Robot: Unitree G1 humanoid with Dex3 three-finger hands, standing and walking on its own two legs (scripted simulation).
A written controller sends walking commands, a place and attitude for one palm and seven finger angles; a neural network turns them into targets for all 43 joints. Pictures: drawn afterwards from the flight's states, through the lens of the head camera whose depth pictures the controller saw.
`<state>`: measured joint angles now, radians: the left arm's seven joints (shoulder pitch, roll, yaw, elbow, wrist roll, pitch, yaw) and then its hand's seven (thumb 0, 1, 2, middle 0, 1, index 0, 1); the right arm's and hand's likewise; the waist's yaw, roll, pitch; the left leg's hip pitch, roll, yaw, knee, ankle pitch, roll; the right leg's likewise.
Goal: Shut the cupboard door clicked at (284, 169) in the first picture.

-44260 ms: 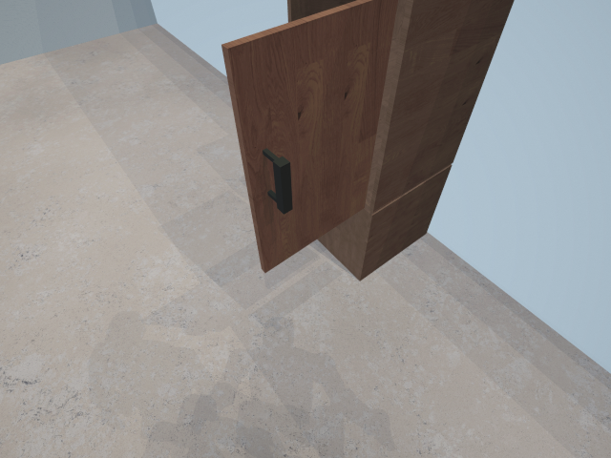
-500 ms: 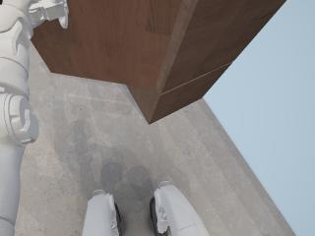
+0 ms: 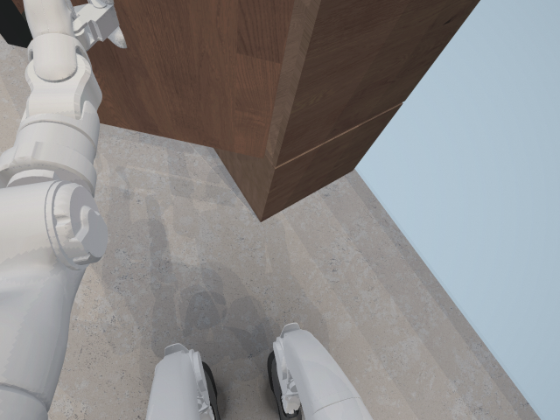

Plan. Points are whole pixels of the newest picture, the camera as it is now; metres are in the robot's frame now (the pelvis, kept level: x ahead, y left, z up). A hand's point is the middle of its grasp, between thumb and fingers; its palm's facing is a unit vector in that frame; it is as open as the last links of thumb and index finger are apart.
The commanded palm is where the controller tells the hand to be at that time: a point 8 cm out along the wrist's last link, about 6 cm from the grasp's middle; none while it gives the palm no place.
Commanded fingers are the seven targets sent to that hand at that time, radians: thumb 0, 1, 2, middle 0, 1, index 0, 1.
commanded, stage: pull the fist back off the door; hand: left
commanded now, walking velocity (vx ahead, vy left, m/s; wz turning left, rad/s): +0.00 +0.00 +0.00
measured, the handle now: out of the picture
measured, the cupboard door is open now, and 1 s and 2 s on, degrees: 48 48 48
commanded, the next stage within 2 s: draw the hand back to the body in 0.50 s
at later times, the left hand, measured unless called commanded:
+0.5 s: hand (116, 75) +0.52 +0.09 +0.10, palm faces +0.07 -1.00 -0.03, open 3.1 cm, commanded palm +0.50 +0.13 +0.10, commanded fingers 0.00 0.90 0.90 -1.30 -1.50 -1.30 -1.50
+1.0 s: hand (33, 115) +0.44 +0.14 +0.16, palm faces +0.10 -0.99 -0.04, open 3.1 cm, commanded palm +0.39 +0.19 +0.17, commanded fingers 0.00 0.90 0.90 -1.30 -1.50 -1.30 -1.50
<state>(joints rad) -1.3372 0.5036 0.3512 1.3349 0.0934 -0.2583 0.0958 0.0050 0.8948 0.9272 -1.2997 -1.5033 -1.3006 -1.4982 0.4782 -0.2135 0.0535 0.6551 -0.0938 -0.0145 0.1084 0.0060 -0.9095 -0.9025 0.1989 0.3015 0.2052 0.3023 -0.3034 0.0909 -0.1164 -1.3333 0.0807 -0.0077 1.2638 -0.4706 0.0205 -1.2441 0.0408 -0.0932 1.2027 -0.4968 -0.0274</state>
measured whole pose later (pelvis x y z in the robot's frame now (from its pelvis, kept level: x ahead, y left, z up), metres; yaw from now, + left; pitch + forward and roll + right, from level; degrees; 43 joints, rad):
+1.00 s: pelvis +0.03 -0.01 +0.08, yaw +2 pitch +12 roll +0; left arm -0.45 0.21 0.18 0.69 -0.15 -0.38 -0.03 0.02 0.90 0.90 -1.30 -1.50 -1.30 -1.50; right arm 0.39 -0.24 -0.01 0.63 0.03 0.05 0.01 0.01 -0.91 -0.90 0.20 0.30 0.20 0.30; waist -0.07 0.05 -0.11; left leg -0.69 0.05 0.04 0.87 -0.39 0.00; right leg -0.64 0.03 -0.04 0.86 -0.43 -0.04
